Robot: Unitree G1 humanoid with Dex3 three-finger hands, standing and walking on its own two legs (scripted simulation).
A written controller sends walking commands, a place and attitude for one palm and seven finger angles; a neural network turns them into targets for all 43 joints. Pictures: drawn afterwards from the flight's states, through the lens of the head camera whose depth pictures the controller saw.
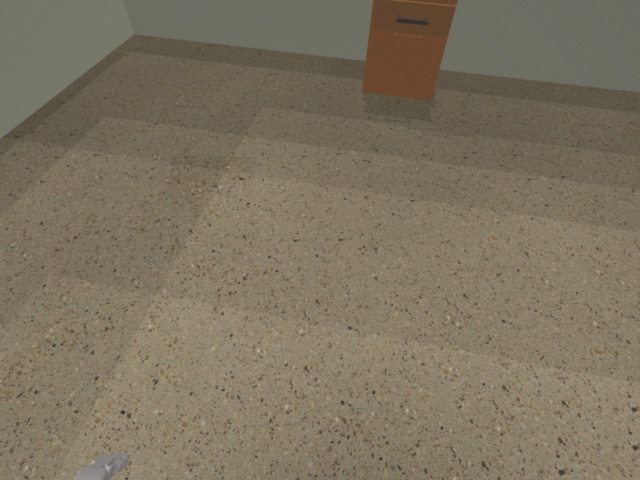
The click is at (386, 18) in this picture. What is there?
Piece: drawer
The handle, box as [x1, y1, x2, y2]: [396, 15, 428, 24]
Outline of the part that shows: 396,20 399,22 427,24 428,22 427,18 425,20 400,18 399,15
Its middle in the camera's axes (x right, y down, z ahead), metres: +0.46 -1.09 +1.93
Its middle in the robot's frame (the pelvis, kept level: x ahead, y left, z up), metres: +2.17 -0.37 -0.24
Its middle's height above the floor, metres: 0.52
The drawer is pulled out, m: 0.18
